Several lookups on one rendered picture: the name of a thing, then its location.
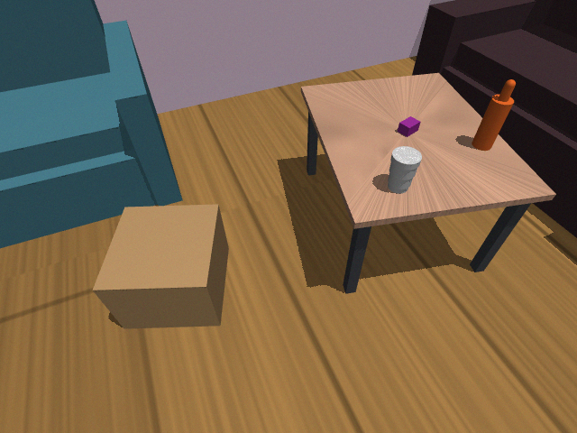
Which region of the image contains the coffee table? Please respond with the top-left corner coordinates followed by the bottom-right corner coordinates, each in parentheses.
top-left (301, 73), bottom-right (556, 294)

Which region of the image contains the sofa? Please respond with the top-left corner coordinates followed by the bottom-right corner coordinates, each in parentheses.
top-left (412, 0), bottom-right (577, 238)

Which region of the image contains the armchair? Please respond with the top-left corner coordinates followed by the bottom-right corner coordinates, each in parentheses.
top-left (0, 0), bottom-right (182, 248)

